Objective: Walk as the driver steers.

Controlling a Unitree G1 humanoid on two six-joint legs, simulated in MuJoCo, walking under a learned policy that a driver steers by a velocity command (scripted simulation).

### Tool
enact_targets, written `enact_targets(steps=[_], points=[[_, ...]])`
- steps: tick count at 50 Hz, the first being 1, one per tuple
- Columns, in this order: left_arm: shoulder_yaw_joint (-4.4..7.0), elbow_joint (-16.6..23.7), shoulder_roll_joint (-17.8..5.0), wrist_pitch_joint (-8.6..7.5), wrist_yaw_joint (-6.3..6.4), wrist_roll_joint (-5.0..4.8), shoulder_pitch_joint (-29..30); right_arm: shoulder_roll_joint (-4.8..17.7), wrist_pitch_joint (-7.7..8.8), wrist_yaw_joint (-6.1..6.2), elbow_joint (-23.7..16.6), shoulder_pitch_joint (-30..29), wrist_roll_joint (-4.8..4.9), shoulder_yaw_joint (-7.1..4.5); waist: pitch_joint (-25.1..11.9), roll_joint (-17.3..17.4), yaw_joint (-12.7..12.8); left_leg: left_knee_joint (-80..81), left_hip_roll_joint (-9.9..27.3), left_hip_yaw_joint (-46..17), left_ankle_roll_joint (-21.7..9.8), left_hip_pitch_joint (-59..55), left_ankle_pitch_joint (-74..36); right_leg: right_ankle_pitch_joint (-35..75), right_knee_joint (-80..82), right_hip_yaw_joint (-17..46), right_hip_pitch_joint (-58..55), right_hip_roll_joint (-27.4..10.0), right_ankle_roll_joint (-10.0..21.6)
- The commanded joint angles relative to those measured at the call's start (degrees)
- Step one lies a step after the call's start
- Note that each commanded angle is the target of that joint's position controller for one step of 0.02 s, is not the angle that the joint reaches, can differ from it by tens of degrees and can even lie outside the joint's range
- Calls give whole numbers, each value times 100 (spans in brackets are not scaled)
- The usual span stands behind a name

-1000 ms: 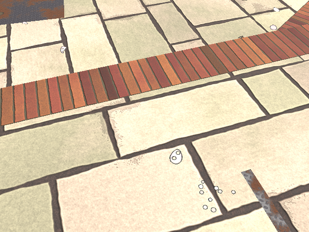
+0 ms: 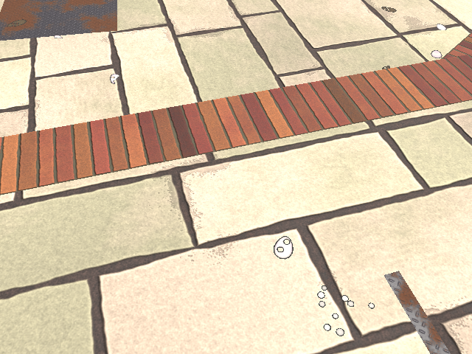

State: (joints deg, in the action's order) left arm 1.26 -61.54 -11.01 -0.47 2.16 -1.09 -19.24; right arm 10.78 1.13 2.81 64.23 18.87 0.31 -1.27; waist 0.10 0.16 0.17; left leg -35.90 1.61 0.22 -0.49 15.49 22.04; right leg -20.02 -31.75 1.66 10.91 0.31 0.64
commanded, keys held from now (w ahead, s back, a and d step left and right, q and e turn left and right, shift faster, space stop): no key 0.26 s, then w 0.74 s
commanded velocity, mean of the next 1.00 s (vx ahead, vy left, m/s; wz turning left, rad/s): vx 0.29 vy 0.00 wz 0.00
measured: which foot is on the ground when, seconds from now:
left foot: down 0.00-0.52, up 0.54-1.00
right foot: down 0.00-0.34, up 0.36-0.50, down 0.52-1.00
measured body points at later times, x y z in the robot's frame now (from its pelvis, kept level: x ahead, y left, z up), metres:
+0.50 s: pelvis +0.06 -0.01 +0.00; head +0.06 -0.02 +0.45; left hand +0.11 +0.24 -0.14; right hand +0.02 -0.26 -0.16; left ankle +0.00 +0.12 -0.73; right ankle +0.03 -0.11 -0.72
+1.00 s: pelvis +0.28 -0.01 -0.01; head +0.32 -0.02 +0.43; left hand +0.15 +0.23 -0.14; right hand +0.53 -0.22 -0.10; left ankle +0.44 +0.08 -0.73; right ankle +0.05 -0.11 -0.73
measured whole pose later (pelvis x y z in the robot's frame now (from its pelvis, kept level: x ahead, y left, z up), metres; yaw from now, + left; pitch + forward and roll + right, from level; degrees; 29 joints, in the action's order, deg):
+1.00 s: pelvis +0.28 -0.01 -0.01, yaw -2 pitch +2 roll +0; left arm 2.0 -63.1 -11.6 -3.9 1.1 -0.1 -30.5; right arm 11.9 5.6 -2.7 47.6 -5.7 1.9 -1.7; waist 2.9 0.7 4.6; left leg -29.9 -0.2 4.4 -6.1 31.0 1.9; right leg -25.5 -12.0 -1.6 -13.2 0.3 1.1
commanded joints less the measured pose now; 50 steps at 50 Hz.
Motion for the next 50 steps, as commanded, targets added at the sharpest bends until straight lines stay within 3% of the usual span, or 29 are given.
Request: enact_targets(steps=[1, 2, 3, 4, 5, 8, 12, 14, 16, 18, 20, 21, 23, 24, 25, 26, 27, 28, 29, 30, 31, 33, 35, 40, 45, 47, 48, 49, 50], points=[[114, 265, -752, -124, -18, 14, 288, 32, 211, -78, -207, 263, -51, 47, 906, -792, -276, 446, -79, 108, -194, -153, -413, -595, 1335, 1314, 1226, -957, 742], [92, 304, -617, -137, -20, 12, 403, 340, 201, -90, -131, 531, -69, -15, 810, -348, -315, 883, 40, -116, -217, -461, -1119, 135, 731, 643, 1220, -485, 403], [10, 301, -231, -132, 22, 65, 171, 808, 191, -115, -85, 562, 2, -124, 627, 745, -86, 1115, 271, -575, -399, -487, -1584, 240, 8, -322, 1091, 264, -21], [-34, 240, -163, -116, 63, 112, -46, 681, 200, -132, -110, 604, 13, -57, 316, 1082, -58, 1380, 781, -1270, -708, -624, -1986, 191, -202, -172, 899, 109, -240], [-40, 212, -219, -106, 80, 67, -113, 521, 206, -144, -146, 479, -22, -4, 314, 944, 9, 1377, 932, -1401, -799, -625, -2654, 326, -165, -56, 723, -19, -295], [-40, 39, -464, -27, 83, 79, -306, 701, 226, -197, -255, 260, 16, -62, 21, 318, 37, 822, 510, -668, -494, -917, -4623, 1752, 146, 68, 225, -158, -260], [-42, -16, -498, 97, 58, 6, -240, 562, 121, -202, -206, 333, 54, -65, -276, 180, -33, 723, 221, -269, -278, -1183, -4966, 2489, 317, 13, -222, -156, -212], [-40, -66, -462, 139, 72, 11, -243, 559, 61, -188, -177, 331, 64, -87, -354, 122, -36, 785, 111, -174, -315, -1220, -4109, 2055, 346, -126, -324, -74, -179], [-27, -56, -400, 161, 78, 6, -124, 712, 10, -173, -151, 370, 142, -176, -154, 299, -80, 965, 175, -426, -612, -1104, -1627, 170, -10, -456, 83, 199, -87], [-42, 116, -300, 47, 40, -4, 289, 948, 46, -163, -143, 628, 185, -274, 558, 737, -266, 1808, 1008, -1725, -1119, -924, 1089, -783, -660, -529, 1207, 178, 64], [-62, 383, -235, -186, -37, -75, 843, 1155, 165, -142, -177, 698, 114, -354, 1177, 1024, -345, 2532, 1801, -2909, -1556, -509, 1758, -1018, -1438, -248, 1821, -70, 276], [-50, 454, -271, -284, -90, -99, 944, 1131, 246, -142, -253, 551, 50, -357, 1239, 1001, -279, 2602, 1951, -2979, -1580, -499, 1494, -1224, -1684, -67, 2011, -247, 381], [15, 420, -417, -417, -176, -131, 743, 1067, 318, -158, -460, 52, 125, -350, 1075, 805, 23, 2479, 1775, -2296, -1233, -371, 988, -1070, -931, -4, 1546, -474, 583], [66, 220, -436, -452, -198, -127, 298, 1051, 282, -166, -591, -361, 205, -342, 926, 676, 325, 2275, 1384, -1597, -955, 146, 734, -427, -5, -259, 481, -337, 632], [147, -128, -464, -450, -205, -77, -363, 1015, 229, -180, -677, -576, 224, -334, 709, 489, 577, 1821, 886, -943, -739, 787, 394, 430, 431, -585, -779, 54, 526], [260, -382, -656, -418, -201, -4, -1041, 900, 228, -180, -777, -731, 185, -295, 495, -20, 794, 820, 426, -335, -485, 1343, -96, 503, 586, -112, -1583, -139, 519], [414, -436, -1206, -430, -195, -33, -1781, 608, 271, -177, -969, -887, 102, -200, 236, -1522, 1026, -1332, -211, 480, -81, 2048, -3, -409, 1786, 2082, -2046, -1473, 1000], [377, -373, -1345, -533, -263, 52, -1780, 433, 371, -176, -1098, -888, 154, -169, 273, -1832, 878, -2676, -451, -114, -119, 2779, 989, -829, 2375, 3959, -1979, -2221, 1582], [258, -190, -974, -624, -257, 57, -1136, 556, 450, -219, -1077, -778, 259, -192, 713, -1013, 508, -3385, -45, -491, -256, 3239, 677, -801, 2310, 3575, -1752, -2234, 1536], [191, -43, -718, -677, -279, 27, -741, 640, 510, -266, -1012, -630, 291, -199, 812, -665, 325, -3465, 186, -518, -372, 3310, 19, -399, 2271, 2796, -1650, -1952, 1302], [166, 54, -706, -686, -321, 25, -478, 716, 550, -268, -969, -607, 240, -240, 776, -427, 200, -3258, 355, -428, -409, 3254, -490, 232, 2298, 2193, -1593, -1717, 1107], [77, 62, -462, -614, -334, 70, -528, 838, 538, -307, -976, -726, 146, -329, 620, -453, 148, -2798, 523, -240, -365, 2902, -1004, 1817, 2258, 1225, -1531, -1354, 831], [62, -18, -499, -545, -275, 104, -889, 602, 462, -365, -1015, -860, 124, -300, 507, -485, 176, -2562, 493, -22, -231, 2835, -1244, 2717, 2253, 791, -1546, -1215, 842], [81, 88, -795, -486, -111, 148, -1006, 375, 403, -396, -1605, -2271, 110, -151, 859, -433, 388, -665, 264, 265, -45, 2579, -2167, 2841, 2646, 333, -956, -1067, 853], [153, -14, -868, -479, -85, 39, -1315, 501, 451, -530, -1945, -2928, 170, -105, 1028, -489, 383, 337, 115, 295, -291, 2325, -2387, 3044, 2646, 148, -1465, -1348, 880], [210, 26, -972, -449, -82, 51, -1168, 665, 497, -573, -2003, -2813, 166, -162, 776, -566, 152, 531, -38, 345, -475, 1902, -2159, 4256, 2211, 37, -1822, -1448, 791], [247, 55, -1057, -422, -78, 76, -1088, 810, 501, -563, -1954, -2521, 162, -230, 461, -708, -47, 490, -198, 421, -568, 1437, -1988, 5315, 1796, 7, -1989, -1481, 732], [280, 81, -1121, -369, -78, 108, -997, 1008, 493, -533, -1804, -1905, 167, -336, 4, -853, -379, 450, -397, 525, -691, 679, -1829, 6303, 1048, -62, -2054, -1439, 663], [270, 136, -1101, -324, -91, 129, -861, 1240, 466, -483, -1499, -902, 180, -470, -557, -844, -860, 577, -464, 537, -853, -635, -1963, 6541, -119, -196, -1640, -1226, 514]])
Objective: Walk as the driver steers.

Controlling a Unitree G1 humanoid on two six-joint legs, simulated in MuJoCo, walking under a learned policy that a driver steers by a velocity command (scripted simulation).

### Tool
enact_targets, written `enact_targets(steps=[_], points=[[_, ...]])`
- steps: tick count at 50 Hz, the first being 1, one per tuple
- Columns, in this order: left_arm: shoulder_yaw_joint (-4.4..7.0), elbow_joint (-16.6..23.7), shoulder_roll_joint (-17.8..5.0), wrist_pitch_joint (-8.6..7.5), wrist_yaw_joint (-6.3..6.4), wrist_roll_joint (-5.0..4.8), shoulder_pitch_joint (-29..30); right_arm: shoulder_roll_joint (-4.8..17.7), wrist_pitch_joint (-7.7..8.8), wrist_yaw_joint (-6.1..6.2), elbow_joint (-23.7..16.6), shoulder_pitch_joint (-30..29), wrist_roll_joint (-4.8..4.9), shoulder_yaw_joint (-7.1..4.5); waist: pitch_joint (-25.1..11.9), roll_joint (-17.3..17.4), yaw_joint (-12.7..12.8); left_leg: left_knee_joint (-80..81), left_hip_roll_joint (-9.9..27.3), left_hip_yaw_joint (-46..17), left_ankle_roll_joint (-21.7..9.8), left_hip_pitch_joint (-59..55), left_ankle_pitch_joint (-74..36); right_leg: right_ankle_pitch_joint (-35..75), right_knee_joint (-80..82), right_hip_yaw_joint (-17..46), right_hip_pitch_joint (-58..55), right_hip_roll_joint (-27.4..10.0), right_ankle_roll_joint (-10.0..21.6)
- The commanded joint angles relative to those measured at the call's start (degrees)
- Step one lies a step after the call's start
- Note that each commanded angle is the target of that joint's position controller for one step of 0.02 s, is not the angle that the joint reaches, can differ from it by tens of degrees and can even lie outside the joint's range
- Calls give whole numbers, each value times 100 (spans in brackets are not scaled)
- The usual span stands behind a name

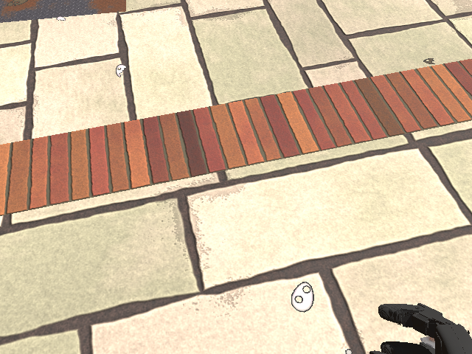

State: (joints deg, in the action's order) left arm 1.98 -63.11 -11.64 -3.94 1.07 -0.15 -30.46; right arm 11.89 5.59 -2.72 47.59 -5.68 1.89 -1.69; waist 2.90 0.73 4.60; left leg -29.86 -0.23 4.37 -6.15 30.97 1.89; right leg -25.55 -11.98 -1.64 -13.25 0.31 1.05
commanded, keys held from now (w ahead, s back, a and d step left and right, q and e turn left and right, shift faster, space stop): w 0.50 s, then w+q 0.50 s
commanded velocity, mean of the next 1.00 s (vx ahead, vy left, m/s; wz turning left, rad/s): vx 0.49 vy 0.00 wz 0.18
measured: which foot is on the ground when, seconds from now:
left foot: up 0.00-0.00, down 0.02-0.58, up 0.60-1.00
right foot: down 0.00-0.02, up 0.04-0.54, down 0.56-1.00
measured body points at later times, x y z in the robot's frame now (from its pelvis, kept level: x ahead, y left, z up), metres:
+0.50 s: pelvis +0.28 -0.01 +0.02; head +0.30 -0.01 +0.47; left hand +0.48 +0.22 -0.08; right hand +0.23 -0.27 -0.12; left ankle +0.16 +0.10 -0.72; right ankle +0.46 -0.15 -0.69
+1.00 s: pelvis +0.54 -0.03 +0.02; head +0.56 -0.02 +0.47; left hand +0.49 +0.23 -0.12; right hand +0.75 -0.24 -0.09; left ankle +0.69 +0.15 -0.66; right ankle +0.46 -0.14 -0.72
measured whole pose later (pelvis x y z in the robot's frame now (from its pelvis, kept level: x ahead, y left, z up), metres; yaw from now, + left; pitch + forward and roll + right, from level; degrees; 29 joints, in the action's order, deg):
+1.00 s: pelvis +0.54 -0.03 +0.02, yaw +13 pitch +1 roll -2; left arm 4.2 -56.3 -13.5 -5.5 1.3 0.4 -18.4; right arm 13.8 2.0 -1.7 49.6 6.6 1.2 -4.2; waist 1.0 1.8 3.3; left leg -42.5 6.4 -0.8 -2.7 39.1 -1.2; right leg -16.4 -12.2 -15.1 -3.6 1.3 0.9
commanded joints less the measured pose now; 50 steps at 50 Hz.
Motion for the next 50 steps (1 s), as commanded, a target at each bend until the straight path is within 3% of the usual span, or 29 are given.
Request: enact_targets(steps=[1, 2, 3, 4, 5, 6, 7, 8, 10, 12, 14, 18, 22, 24, 26, 27, 28, 29, 30, 31, 32, 33, 34, 36, 39, 42, 45, 50], points=[[121, 447, -876, 19, -12, 101, 334, 1465, -26, 136, 413, 2647, -55, -532, -1603, -435, -1649, -189, 724, -1057, -617, -4124, 357, 5335, -3840, 99, 2250, -958, 348], [-137, 455, 139, -98, -116, 44, -517, 1731, -17, 95, 565, 3075, -169, -562, -2634, 1239, -1068, 575, 2261, -4142, -1664, -5916, 1755, 200, -6062, 350, 4376, 290, 10], [-19, 435, -382, -289, -155, -120, -37, 1193, -4, 83, 601, 2860, -149, -414, -2332, 870, -1250, 1389, 2153, -4846, -1470, -5495, 2208, -538, -6888, 1137, 4980, 205, 172], [91, 699, -729, -383, -155, -289, 577, 973, 39, 83, 512, 2200, -120, -335, -1223, 726, -1040, 1546, 1996, -3872, -1172, -4498, 1876, -122, -6964, 939, 5398, -107, 272], [105, 787, -792, -414, -101, -291, 919, 784, 89, 59, 386, 1639, -134, -266, -773, 91, -810, 1712, 1803, -3056, -1003, -3476, 1155, 453, -6679, 811, 5108, -442, 299], [170, 788, -773, -374, -39, -221, 1049, 616, 132, 16, 375, 1391, -187, -215, -477, -104, -605, 1846, 1576, -2426, -873, -2694, 534, 750, -6360, 696, 4811, -632, 280], [194, 770, -660, -285, -14, -164, 866, 504, 162, -4, 426, 1335, -242, -173, -471, 52, -383, 1989, 1364, -1983, -781, -2243, 360, 932, -6112, 738, 4391, -812, 284], [197, 752, -520, -204, 1, -150, 744, 463, 162, -17, 490, 1391, -235, -158, -425, 171, -298, 2123, 1263, -1780, -778, -1993, 346, 964, -5913, 706, 4210, -858, 269], [214, 837, -439, -98, 24, -133, 872, 602, 169, 36, 622, 1606, -207, -168, -193, 250, -236, 2356, 1196, -1483, -839, -1628, 296, 1015, -5491, 602, 4292, -956, 183], [247, 1065, -541, -64, 44, -69, 1420, 838, 161, 140, 697, 1841, -219, -208, 12, 210, -309, 2525, 1224, -1390, -897, -1635, 329, 1494, -4921, 553, 4790, -1048, 22], [261, 1244, -581, -78, 29, -30, 1944, 933, 124, 229, 744, 2105, -215, -224, 90, 154, -452, 2556, 1208, -1307, -835, -1904, 224, 2136, -4189, 522, 5216, -1052, -76], [197, 1458, -452, -139, -64, -51, 2775, 1024, 65, 300, 822, 2549, -145, -233, 109, 174, -722, 2477, 1031, -889, -587, -2251, -33, 3118, -2730, 278, 5054, -775, -102], [137, 1690, -459, -176, -198, -115, 3453, 1062, -20, 308, 998, 3002, -97, -254, 241, 197, -944, 2200, 1251, -847, -558, -2921, -62, 2957, -2049, 183, 5100, -602, -63], [139, 1808, -535, -217, -275, -132, 3595, 1108, -81, 326, 1052, 3072, -85, -287, 256, 246, -906, 1953, 1455, -915, -503, -3314, -249, 2584, -1826, 210, 5112, -557, 67], [200, 1806, -714, -262, -314, -136, 3338, 1181, -136, 337, 1042, 2991, -72, -325, 102, 357, -675, 1551, 1556, -1002, -400, -3458, -962, 2173, -1639, 151, 4556, -414, 223], [290, 1688, -875, -286, -305, -129, 2833, 1199, -163, 335, 998, 2841, -71, -324, -179, 402, -345, 981, 1428, -929, -310, -3379, -1859, 2102, -1492, 22, 3790, -231, 330], [450, 1381, -1179, -302, -262, -114, 1810, 1059, -181, 325, 932, 2753, -105, -266, -810, 316, 112, -154, 1092, -733, -152, -2945, -2262, 2211, -1505, 17, 2373, -188, 508], [581, 1182, -1694, -303, -193, -11, 667, 816, -168, 318, 732, 2765, -214, -151, -1808, -367, 442, -2072, 644, -432, 79, -1670, -668, 2247, -1657, 1302, 496, -1380, 898], [617, 1042, -1935, -269, -240, 23, 417, 43, -56, 284, 752, 3504, -109, 42, -2530, -1915, 40, -3825, -310, -547, 364, 435, 2994, 1183, -912, 3850, -1147, -2558, 1646], [446, 1118, -1289, -289, -245, 14, 571, 779, 34, 294, 808, 3121, 52, -128, -2166, -1172, 221, -4481, -33, -1307, 282, 932, 3093, 749, -614, 3883, -756, -2371, 1391], [359, 1210, -1032, -307, -225, 2, 1090, 1031, 75, 303, 649, 2652, 147, -217, -1380, -945, 115, -4545, 224, -1225, 204, 1201, 2547, 1099, -522, 2928, 8, -2223, 1114], [298, 1288, -886, -319, -233, 10, 1573, 975, 60, 348, 625, 2451, 119, -228, -999, -519, -90, -4341, 507, -1108, 236, 939, 2023, 1644, -338, 2248, 810, -2016, 986], [266, 1291, -732, -329, -244, 21, 1842, 891, 9, 376, 629, 2371, 45, -273, -672, -454, -236, -4037, 671, -1092, 264, 726, 1686, 1899, -114, 1698, 1403, -1811, 904], [241, 1203, -582, -351, -238, 94, 1960, 620, -153, 348, 669, 2586, 47, -294, -488, -638, -475, -3780, 839, -1088, 272, 235, 1338, 2154, 197, 1001, 1985, -1552, 815], [303, 1087, -770, -384, -155, 107, 1843, 515, -311, 343, 503, 2351, 25, -326, -201, -488, -549, -3512, 878, -1091, 340, 598, 893, 2693, 426, 380, 2164, -1543, 901], [338, 1031, -873, -347, -51, 128, 1699, 523, -322, 305, 290, 1913, -26, -354, -20, -383, -485, -2760, 830, -1151, 430, 1044, 179, 2854, 531, -48, 1980, -1537, 890], [358, 1035, -979, -299, 20, 102, 1614, 456, -289, 200, 94, 1410, -60, -318, 109, -340, -360, -1833, 773, -830, 433, 990, -439, 2917, 587, -513, 1836, -1469, 791], [420, 911, -1121, -142, 68, 1, 1096, 355, -280, 10, -380, 502, -65, -232, 378, -236, -57, -989, 670, -324, 271, 1276, -222, 3375, 292, -922, 940, -1722, 745]])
